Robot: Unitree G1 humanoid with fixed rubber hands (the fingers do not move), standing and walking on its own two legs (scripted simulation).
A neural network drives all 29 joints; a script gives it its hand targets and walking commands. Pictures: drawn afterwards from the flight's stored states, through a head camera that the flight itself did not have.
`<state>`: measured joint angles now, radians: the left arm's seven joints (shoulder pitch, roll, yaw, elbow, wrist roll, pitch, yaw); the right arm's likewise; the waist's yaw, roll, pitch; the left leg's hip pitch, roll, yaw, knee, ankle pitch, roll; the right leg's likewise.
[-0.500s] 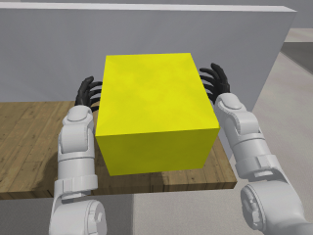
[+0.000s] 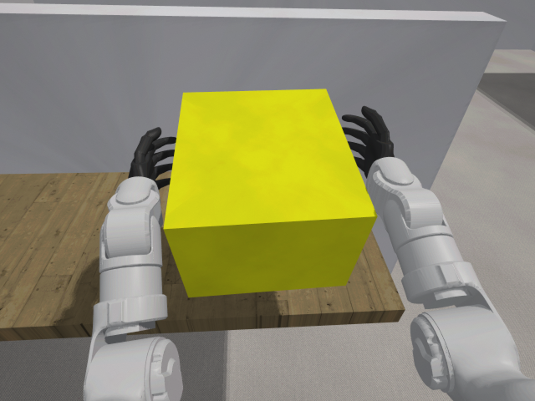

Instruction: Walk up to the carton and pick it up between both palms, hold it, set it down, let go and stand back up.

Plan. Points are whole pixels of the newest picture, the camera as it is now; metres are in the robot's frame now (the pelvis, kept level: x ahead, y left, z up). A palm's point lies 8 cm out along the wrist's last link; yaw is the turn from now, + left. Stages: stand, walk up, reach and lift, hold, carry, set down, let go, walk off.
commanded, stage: hold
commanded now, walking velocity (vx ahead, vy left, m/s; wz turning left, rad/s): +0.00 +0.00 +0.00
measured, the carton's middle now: (262, 186) +0.40 +0.01 +0.15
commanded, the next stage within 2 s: none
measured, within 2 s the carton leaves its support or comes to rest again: neither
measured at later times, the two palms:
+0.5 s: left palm (144, 184) +0.36 +0.18 +0.19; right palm (377, 163) +0.37 -0.16 +0.21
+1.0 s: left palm (144, 184) +0.36 +0.18 +0.19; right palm (375, 162) +0.37 -0.15 +0.21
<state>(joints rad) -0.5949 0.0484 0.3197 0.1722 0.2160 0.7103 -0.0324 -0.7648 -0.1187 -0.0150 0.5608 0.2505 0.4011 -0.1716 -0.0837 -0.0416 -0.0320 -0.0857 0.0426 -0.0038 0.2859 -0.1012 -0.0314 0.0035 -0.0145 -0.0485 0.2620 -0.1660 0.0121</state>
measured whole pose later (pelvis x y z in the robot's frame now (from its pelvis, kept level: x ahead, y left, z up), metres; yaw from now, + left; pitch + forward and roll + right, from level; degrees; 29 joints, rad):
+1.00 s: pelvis +0.00 +0.00 +0.00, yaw +0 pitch -6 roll -1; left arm -0.58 0.04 0.32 0.15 0.22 0.71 -0.03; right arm -0.76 -0.12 -0.01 0.55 0.26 0.41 -0.17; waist -0.08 -0.04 -0.02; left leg -0.08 0.04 -0.01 0.29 -0.11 -0.03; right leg 0.01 -0.01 -0.05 0.26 -0.17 0.01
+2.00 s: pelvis +0.00 +0.00 +0.00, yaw +0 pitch -6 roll -1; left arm -0.58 0.04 0.33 0.15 0.22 0.72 -0.04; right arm -0.76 -0.13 0.00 0.55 0.26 0.41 -0.17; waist -0.08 -0.04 -0.02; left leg -0.07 0.04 -0.01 0.29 -0.11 -0.03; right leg 0.02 -0.01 -0.05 0.26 -0.17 0.01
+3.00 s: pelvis +0.00 +0.00 +0.00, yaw +0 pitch -6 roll -1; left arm -0.57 0.04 0.32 0.14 0.21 0.71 -0.03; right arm -0.75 -0.12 0.00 0.53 0.26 0.41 -0.18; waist -0.08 -0.04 -0.02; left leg -0.08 0.04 -0.01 0.29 -0.11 -0.03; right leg 0.01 -0.01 -0.05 0.26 -0.17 0.01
